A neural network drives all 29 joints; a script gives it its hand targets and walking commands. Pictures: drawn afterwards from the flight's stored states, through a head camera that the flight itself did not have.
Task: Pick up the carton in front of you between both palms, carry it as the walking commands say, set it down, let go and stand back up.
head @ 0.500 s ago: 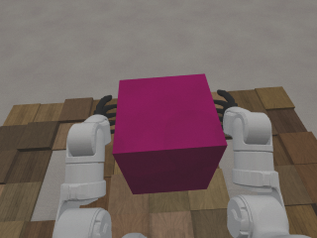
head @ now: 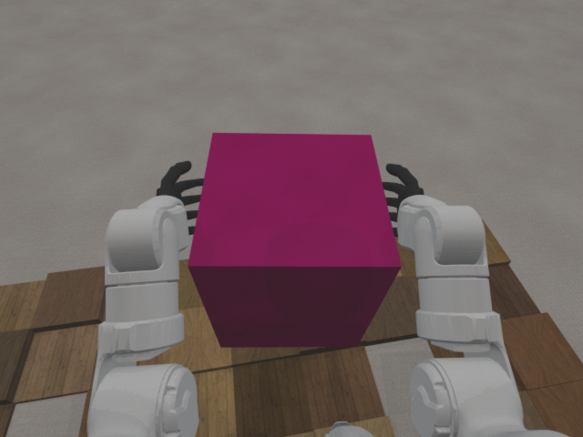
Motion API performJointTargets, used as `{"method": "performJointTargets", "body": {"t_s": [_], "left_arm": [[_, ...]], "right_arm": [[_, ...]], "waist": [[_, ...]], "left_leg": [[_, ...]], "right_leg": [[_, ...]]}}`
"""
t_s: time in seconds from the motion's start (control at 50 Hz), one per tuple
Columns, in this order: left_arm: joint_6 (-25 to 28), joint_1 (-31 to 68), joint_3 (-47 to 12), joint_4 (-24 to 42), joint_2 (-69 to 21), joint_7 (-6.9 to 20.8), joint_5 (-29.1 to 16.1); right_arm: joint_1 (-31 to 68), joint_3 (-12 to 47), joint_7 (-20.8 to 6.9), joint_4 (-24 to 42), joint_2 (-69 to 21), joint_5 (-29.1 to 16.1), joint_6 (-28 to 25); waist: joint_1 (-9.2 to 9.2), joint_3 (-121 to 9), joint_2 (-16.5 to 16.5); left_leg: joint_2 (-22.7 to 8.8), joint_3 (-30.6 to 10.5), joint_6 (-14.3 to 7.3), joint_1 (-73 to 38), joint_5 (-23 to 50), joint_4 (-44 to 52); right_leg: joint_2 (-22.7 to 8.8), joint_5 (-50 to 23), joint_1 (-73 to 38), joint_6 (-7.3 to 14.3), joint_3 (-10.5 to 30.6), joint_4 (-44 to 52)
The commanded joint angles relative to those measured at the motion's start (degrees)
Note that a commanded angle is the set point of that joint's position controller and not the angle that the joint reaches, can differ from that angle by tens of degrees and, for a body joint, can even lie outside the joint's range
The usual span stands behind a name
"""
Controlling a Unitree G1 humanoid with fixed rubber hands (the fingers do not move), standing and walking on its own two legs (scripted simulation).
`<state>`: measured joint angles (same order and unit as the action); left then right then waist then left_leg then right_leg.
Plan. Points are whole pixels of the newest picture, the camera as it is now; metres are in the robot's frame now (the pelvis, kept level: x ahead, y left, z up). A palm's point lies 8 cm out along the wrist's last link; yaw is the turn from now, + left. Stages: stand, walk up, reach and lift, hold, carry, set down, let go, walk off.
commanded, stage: carry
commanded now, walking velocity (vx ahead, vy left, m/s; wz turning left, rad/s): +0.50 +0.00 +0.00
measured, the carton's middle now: (290, 248) +0.36 -0.03 +0.06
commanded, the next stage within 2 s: none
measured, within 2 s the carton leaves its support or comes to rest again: neither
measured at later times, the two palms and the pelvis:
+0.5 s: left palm (234, 102) +0.64 +0.05 +0.13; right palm (393, 96) +0.66 -0.25 +0.12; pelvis +0.29 -0.11 +0.00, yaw -2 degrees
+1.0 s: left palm (270, 16) +1.02 -0.04 +0.14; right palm (390, 17) +1.00 -0.34 +0.13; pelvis +0.64 -0.15 -0.01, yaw -3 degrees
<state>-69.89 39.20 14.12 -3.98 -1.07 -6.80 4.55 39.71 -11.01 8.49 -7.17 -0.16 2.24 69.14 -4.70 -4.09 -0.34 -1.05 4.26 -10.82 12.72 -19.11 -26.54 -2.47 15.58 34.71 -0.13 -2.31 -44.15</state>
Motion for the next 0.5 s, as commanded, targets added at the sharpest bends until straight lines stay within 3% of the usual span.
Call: {"method": "performJointTargets", "body": {"t_s": [0.0, 0.02, 0.04, 0.06, 0.08, 0.1, 0.12, 0.14, 0.16, 0.18, 0.2, 0.22, 0.24, 0.26, 0.28, 0.3, 0.32, 0.34, 0.36, 0.38, 0.4, 0.42, 0.44, 0.46, 0.48], "left_arm": [[0.2, 36.8, -35.3, 1.7, -56.2, 11.0, -19.9], [-0.2, 37.9, -35.4, 1.3, -55.7, 11.5, -21.3], [-0.8, 37.7, -34.1, -1.5, -53.8, 11.3, -20.6], [-1.2, 38.9, -33.2, -4.0, -53.5, 11.6, -21.0], [-0.9, 30.6, -32.0, -7.8, -54.3, 12.4, -19.8], [-0.3, 36.2, -29.0, -5.9, -52.6, 12.8, -18.8], [-0.6, 36.4, -31.4, -4.8, -56.8, 13.6, -22.3], [-0.2, 38.5, -29.3, -6.4, -55.5, 14.4, -20.8], [1.0, 40.9, -30.3, -3.1, -58.3, 14.5, -22.5], [1.0, 44.9, -33.7, 1.8, -60.9, 14.5, -25.3], [1.3, 44.2, -33.1, 0.1, -64.0, 15.1, -26.0], [1.3, 44.5, -32.8, 1.6, -62.6, 14.9, -25.7], [1.6, 44.9, -34.2, 3.7, -64.3, 15.1, -26.6], [1.9, 43.5, -35.4, 5.0, -61.7, 14.9, -26.8], [2.0, 43.5, -36.0, 5.3, -64.2, 14.8, -28.5], [2.0, 42.8, -34.7, 5.4, -62.8, 14.3, -27.4], [2.0, 41.6, -36.9, 7.4, -61.5, 14.2, -27.7], [2.2, 46.2, -37.8, 14.2, -60.2, 14.1, -28.6], [1.1, 43.9, -37.3, 10.1, -62.4, 14.2, -29.7], [1.0, 41.5, -37.7, 8.3, -62.3, 14.3, -29.8], [1.1, 38.4, -38.6, 8.3, -59.3, 14.2, -27.8], [1.1, 38.1, -38.9, 6.2, -59.7, 14.6, -28.0], [1.4, 41.7, -37.7, 7.2, -59.5, 14.9, -29.0], [1.2, 38.4, -38.6, 5.1, -57.3, 15.5, -27.8], [1.4, 38.6, -38.1, 1.6, -59.5, 15.7, -27.3]], "right_arm": [[40.8, 34.6, -15.8, 1.9, -61.9, -26.3, 0.0], [43.9, 35.3, -15.8, 2.8, -62.7, -27.2, -0.3], [41.7, 33.9, -15.8, 0.7, -61.6, -25.9, 0.0], [40.9, 33.0, -15.5, -1.0, -60.7, -24.5, 0.3], [41.3, 32.6, -15.1, -0.9, -59.9, -23.9, 0.8], [40.8, 31.1, -15.7, -3.6, -61.6, -22.6, 0.8], [42.5, 31.5, -15.5, -2.7, -62.3, -24.2, 0.6], [43.1, 30.1, -15.3, -5.2, -62.9, -22.6, 0.5], [45.1, 31.3, -14.9, -3.6, -65.1, -22.9, -0.1], [43.9, 32.1, -14.8, -0.5, -68.0, -23.7, -0.9], [49.1, 32.3, -13.7, 2.7, -64.9, -23.9, -1.5], [46.4, 31.4, -13.3, 2.8, -65.4, -22.5, -1.5], [46.2, 31.8, -12.6, 5.0, -66.8, -22.3, -1.8], [46.3, 33.7, -12.3, 5.8, -67.1, -23.2, -1.9], [43.6, 33.1, -11.6, 7.4, -65.9, -23.1, -2.1], [41.0, 33.5, -11.7, 5.7, -67.4, -21.9, -1.8], [42.0, 34.5, -11.3, 6.5, -65.1, -21.6, -1.5], [42.4, 34.9, -11.5, 10.5, -65.6, -22.8, -1.4], [44.5, 34.1, -10.6, 13.5, -61.8, -21.7, -1.8], [41.6, 34.3, -10.4, 9.5, -61.8, -21.1, -1.3], [39.0, 34.9, -10.1, 9.4, -61.9, -19.6, -0.9], [39.9, 33.6, -10.5, 9.8, -59.3, -18.4, -1.0], [34.9, 34.0, -10.7, 2.5, -60.4, -17.8, -0.3], [35.4, 33.4, -10.9, 4.8, -60.2, -17.2, -0.9], [34.3, 31.5, -11.3, 2.8, -58.1, -14.6, -0.5]], "waist": [[1.19, -20.6, 12.6], [2.77, -21.4, 10.0], [3.13, -21.2, 7.0], [6.12, -24.6, 3.7], [6.91, -26.9, -6.9], [7.09, -26.1, -20.4], [5.81, -26.6, -11.8], [5.71, -22.6, -9.1], [6.08, -20.4, -8.6], [6.64, -22.1, -7.8], [6.14, -23.3, -6.9], [6.71, -23.2, -9.7], [5.80, -23.2, -5.8], [6.84, -23.5, -6.0], [6.56, -25.2, -6.9], [6.43, -25.6, -8.7], [7.40, -24.5, -6.7], [8.51, -25.6, -5.1], [8.35, -24.4, -3.0], [8.78, -24.3, -5.9], [9.01, -22.8, -6.9], [8.90, -22.4, -4.9], [10.40, -20.3, -6.0], [8.89, -18.5, -6.7], [8.97, -16.3, -4.4]], "left_leg": [[-8.7, -4.4, 4.0, -12.4, 32.3, 3.8], [-10.9, -5.0, 6.1, -8.5, 28.2, 0.6], [-6.9, 0.1, 6.9, -9.0, 31.3, -6.2], [-4.7, 3.6, 7.9, -4.3, 27.1, -17.0], [-0.3, 3.8, 9.7, 10.7, 11.8, -28.4], [4.7, 0.1, 11.0, 24.8, -12.0, -37.6], [1.5, -5.0, 10.8, 25.6, -10.9, -40.5], [1.8, -4.4, 11.4, 26.6, -9.3, -40.1], [-0.1, -4.1, 11.2, 27.0, -5.3, -38.3], [-1.9, -5.3, 10.1, 27.5, -1.2, -34.4], [-2.1, -5.2, 10.7, 23.5, 2.8, -31.6], [-2.0, -3.6, 10.6, 25.2, 5.5, -30.7], [-1.8, -3.7, 10.8, 24.2, 5.7, -31.0], [-0.6, -2.2, 11.0, 27.6, 6.3, -29.8], [-0.6, -3.3, 10.2, 30.6, 6.1, -29.6], [-1.8, -3.8, 10.6, 33.1, 7.8, -28.5], [-1.8, -2.1, 10.5, 35.1, 9.1, -29.3], [-1.2, -1.9, 10.4, 36.9, 11.3, -27.7], [-1.0, -1.6, 9.9, 36.0, 12.2, -26.9], [-0.1, -0.3, 9.7, 38.9, 13.0, -26.7], [0.2, 0.7, 9.5, 39.9, 13.4, -26.9], [-0.5, 0.3, 8.5, 41.2, 13.6, -28.1], [-0.1, 2.8, 8.5, 46.7, 13.2, -29.6], [1.9, 4.2, 7.8, 45.0, 14.0, -28.2], [0.5, 3.6, 7.1, 43.7, 15.5, -23.5]], "right_leg": [[1.5, -13.4, -10.1, -0.1, -3.4, 15.6], [0.3, -17.6, -20.2, 0.9, -1.9, 18.3], [2.1, -15.8, -24.5, 0.7, -7.1, 23.3], [1.9, -16.2, -32.5, 0.5, -8.4, 19.9], [-9.2, -19.1, -44.7, 5.3, 9.7, 17.9], [-17.4, -14.9, -51.3, 8.8, 29.7, 23.7], [-17.8, -11.3, -50.1, 7.8, 29.1, 23.1], [-16.4, -18.8, -46.6, 5.4, 25.9, 24.3], [-16.2, -23.4, -43.5, 2.1, 23.0, 25.6], [-13.9, -23.9, -45.0, 6.9, 17.0, 26.0], [-11.4, -23.2, -42.4, 5.0, 12.7, 25.9], [-12.3, -24.2, -42.6, 5.7, 11.0, 26.3], [-11.4, -25.6, -41.9, 5.6, 11.5, 26.3], [-10.2, -31.3, -47.4, 6.0, 10.7, 25.3], [-11.5, -34.1, -51.2, 8.0, 10.0, 25.2], [-11.5, -33.3, -52.6, 8.8, 9.9, 25.1], [-11.2, -35.0, -53.6, 6.9, 8.7, 24.0], [-10.1, -38.3, -56.3, 6.4, 10.6, 22.6], [-10.7, -40.4, -52.4, 7.5, 8.2, 23.4], [-8.8, -42.3, -57.4, 6.8, 8.2, 22.0], [-9.4, -46.9, -56.3, 5.0, 8.9, 21.8], [-11.0, -47.2, -56.8, 7.2, 11.8, 20.4], [-8.8, -51.6, -61.2, 4.7, 10.0, 19.8], [-7.2, -52.5, -58.2, 5.3, 8.1, 20.0], [-8.1, -49.9, -55.4, 6.2, 9.2, 19.3]]}}
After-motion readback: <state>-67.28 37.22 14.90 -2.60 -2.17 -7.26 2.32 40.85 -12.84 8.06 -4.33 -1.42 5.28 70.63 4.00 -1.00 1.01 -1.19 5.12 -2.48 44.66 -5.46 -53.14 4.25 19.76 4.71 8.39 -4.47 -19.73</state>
